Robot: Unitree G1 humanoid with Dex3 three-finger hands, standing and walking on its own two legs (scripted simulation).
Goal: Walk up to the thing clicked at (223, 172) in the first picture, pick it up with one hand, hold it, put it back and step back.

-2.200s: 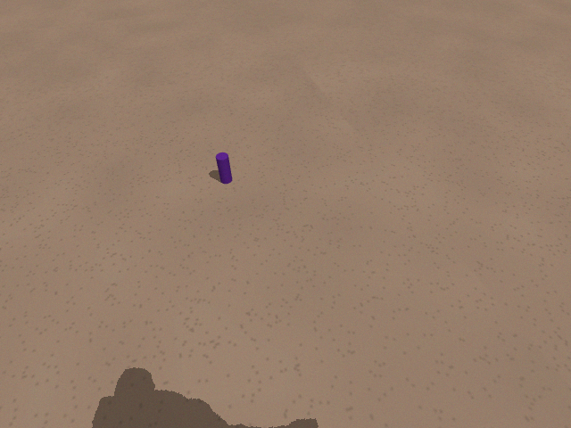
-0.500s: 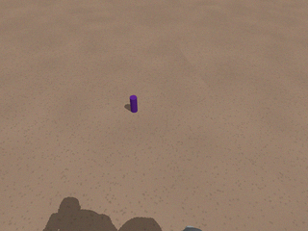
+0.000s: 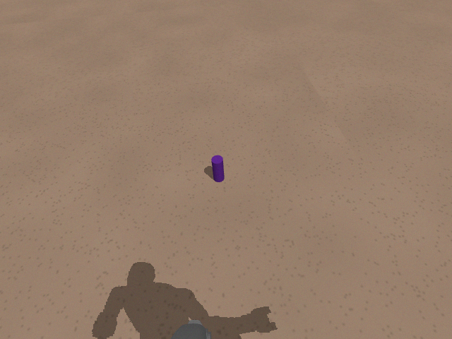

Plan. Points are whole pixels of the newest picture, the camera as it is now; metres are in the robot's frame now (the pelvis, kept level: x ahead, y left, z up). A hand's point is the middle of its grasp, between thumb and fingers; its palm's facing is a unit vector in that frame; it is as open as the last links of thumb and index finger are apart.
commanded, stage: walk up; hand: left
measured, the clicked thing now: (218, 169) +1.08 +0.18 -0.69
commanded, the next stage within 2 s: none
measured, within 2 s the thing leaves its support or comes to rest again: neither
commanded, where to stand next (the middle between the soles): +0.72 -0.02 m, yaw -1 degrees
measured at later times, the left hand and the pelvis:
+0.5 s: hand (130, 259) +0.31 +0.27 -0.13, palm faces -0.10 -0.92 -0.38, open 7.4 cm; pelvis +0.23 -0.01 -0.01, yaw -2 degrees
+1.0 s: hand (151, 218) +0.43 +0.26 -0.15, palm faces +0.00 -0.93 -0.38, open 7.4 cm; pelvis +0.42 -0.02 -0.02, yaw +1 degrees
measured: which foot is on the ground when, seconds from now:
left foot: up 0.00-0.10, down 0.12-0.56, up 0.58-0.98, down 1.00-1.00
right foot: down 0.00-0.14, up 0.16-0.52, down 0.54-1.00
